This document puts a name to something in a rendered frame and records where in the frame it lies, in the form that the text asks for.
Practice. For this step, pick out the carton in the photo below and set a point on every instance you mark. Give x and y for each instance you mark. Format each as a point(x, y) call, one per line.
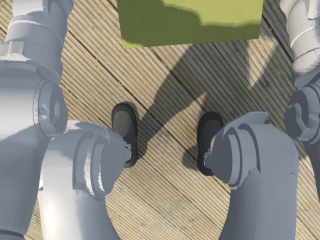
point(151, 23)

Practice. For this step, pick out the robot shin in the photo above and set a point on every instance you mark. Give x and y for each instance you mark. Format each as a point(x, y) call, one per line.
point(116, 142)
point(255, 117)

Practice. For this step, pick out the left robot forearm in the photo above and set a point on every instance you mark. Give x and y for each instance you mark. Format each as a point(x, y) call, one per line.
point(35, 39)

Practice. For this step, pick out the left robot upper arm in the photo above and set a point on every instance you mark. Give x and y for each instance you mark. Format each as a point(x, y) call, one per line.
point(32, 112)

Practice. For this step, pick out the right robot forearm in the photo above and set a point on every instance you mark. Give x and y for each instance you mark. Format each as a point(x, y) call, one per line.
point(303, 28)

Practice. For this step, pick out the robot left shin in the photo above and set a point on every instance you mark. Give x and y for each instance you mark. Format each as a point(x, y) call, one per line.
point(116, 142)

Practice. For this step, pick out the right robot upper arm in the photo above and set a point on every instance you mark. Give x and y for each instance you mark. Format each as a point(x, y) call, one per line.
point(302, 123)

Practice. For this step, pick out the robot right shin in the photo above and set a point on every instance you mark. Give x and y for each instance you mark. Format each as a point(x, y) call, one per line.
point(255, 117)

